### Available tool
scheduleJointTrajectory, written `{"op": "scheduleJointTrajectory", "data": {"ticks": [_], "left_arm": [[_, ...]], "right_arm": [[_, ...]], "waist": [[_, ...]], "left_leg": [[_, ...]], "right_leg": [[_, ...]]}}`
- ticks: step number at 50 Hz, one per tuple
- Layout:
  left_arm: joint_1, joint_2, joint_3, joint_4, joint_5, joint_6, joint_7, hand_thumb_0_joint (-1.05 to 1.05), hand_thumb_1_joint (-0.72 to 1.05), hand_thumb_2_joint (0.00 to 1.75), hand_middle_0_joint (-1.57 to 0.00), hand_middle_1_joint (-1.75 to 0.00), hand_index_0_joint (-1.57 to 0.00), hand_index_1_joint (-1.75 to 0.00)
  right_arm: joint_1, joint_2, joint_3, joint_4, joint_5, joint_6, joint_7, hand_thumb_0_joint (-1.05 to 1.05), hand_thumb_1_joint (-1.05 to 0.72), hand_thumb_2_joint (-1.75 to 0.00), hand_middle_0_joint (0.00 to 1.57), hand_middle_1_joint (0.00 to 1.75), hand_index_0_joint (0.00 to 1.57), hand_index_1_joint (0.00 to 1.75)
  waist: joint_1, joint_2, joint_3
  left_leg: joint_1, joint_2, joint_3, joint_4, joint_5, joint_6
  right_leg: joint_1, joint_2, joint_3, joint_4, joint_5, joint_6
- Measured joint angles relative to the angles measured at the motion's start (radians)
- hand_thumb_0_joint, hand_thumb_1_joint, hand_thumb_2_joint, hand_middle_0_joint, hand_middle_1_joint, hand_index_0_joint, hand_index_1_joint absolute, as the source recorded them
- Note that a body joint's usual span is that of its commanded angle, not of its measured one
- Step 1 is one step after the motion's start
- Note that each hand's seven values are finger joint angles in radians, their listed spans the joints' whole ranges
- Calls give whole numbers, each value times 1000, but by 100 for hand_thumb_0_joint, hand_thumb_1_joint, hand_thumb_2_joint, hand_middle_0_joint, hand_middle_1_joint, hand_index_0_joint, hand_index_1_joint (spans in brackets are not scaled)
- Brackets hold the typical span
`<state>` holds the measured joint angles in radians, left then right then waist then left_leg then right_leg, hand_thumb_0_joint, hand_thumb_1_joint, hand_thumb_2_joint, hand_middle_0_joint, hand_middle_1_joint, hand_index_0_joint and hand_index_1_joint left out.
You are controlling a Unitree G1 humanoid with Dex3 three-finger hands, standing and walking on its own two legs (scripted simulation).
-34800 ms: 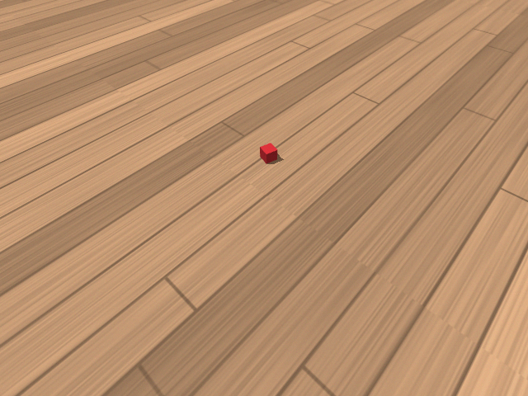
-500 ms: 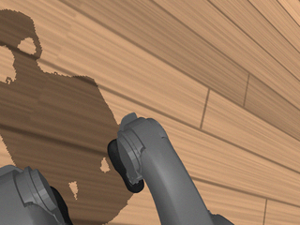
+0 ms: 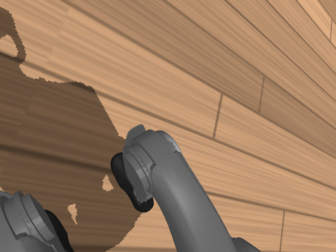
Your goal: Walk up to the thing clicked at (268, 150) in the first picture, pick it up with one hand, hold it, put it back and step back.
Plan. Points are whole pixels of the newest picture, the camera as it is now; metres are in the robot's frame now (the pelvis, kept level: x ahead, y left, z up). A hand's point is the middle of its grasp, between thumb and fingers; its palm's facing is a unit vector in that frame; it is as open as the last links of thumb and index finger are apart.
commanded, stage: open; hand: left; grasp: from above
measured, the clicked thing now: out of the picture +0.49 +0.31 -0.29
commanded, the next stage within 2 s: withdraw in 1.02 s
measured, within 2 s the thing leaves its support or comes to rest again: neither
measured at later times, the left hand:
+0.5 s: hand out of the picture +0.50 +0.30 -0.25, palm faces -0.29 -0.31 -0.90, open 12.1 cm
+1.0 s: hand out of the picture +0.50 +0.31 -0.26, palm faces -0.30 -0.31 -0.90, open 14.1 cm
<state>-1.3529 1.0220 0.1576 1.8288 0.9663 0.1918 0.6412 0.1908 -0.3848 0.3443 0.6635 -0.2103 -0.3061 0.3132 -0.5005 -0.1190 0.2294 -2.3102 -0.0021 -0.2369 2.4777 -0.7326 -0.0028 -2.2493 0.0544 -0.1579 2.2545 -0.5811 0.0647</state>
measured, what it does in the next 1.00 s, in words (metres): stands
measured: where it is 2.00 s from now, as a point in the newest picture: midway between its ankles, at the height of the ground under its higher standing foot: (102, 221)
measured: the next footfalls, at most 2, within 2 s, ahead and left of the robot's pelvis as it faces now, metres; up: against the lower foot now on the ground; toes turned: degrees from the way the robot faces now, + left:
none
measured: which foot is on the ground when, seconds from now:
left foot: down 0.00-1.00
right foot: down 0.00-1.00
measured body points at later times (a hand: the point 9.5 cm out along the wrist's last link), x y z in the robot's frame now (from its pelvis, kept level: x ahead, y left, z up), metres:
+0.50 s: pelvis +0.00 +0.00 +0.00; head +0.31 +0.10 +0.30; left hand +0.51 +0.31 -0.20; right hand -0.02 -0.24 -0.03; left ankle +0.06 +0.12 -0.29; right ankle +0.13 -0.12 -0.29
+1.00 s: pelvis +0.00 +0.00 +0.01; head +0.32 +0.11 +0.30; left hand +0.51 +0.32 -0.20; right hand -0.02 -0.23 -0.03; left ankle +0.06 +0.12 -0.29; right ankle +0.13 -0.12 -0.29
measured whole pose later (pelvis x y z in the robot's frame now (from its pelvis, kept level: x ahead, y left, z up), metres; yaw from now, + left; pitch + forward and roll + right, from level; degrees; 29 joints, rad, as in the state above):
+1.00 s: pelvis +0.00 +0.00 +0.01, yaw -1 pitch +31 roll -16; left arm -1.35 1.06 0.13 1.80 0.95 0.17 0.63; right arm 0.18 -0.39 0.38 0.65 -0.21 -0.29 0.30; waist -0.51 -0.13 0.25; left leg -2.30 0.00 -0.25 2.46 -0.73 0.00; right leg -2.23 0.06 -0.17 2.22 -0.57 0.07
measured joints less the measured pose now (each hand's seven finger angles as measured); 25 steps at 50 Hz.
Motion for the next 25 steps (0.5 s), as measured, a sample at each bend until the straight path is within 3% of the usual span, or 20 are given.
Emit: {"op": "scheduleJointTrajectory", "data": {"ticks": [11, 25], "left_arm": [[-1, 20, -9, 10, -10, -8, -8, -3, -5, 57, -71, -52, -73, -54], [-1, 42, -11, -3, -7, -18, 6, 0, -26, 83, -43, -74, -40, -77]], "right_arm": [[3, -12, 23, -8, -3, -4, -4, 0, -92, -90, 20, 30, 20, 30], [-6, -10, 27, -18, -4, 2, -12, 0, -91, -90, 20, 30, 20, 30]], "waist": [[-9, -2, 13], [-13, -14, 28]], "left_leg": [[4, 2, -5, 1, 5, 3], [9, 4, -12, -9, 9, 2]], "right_leg": [[9, 3, -5, -7, 7, 1], [15, 5, -11, -21, 14, 3]]}}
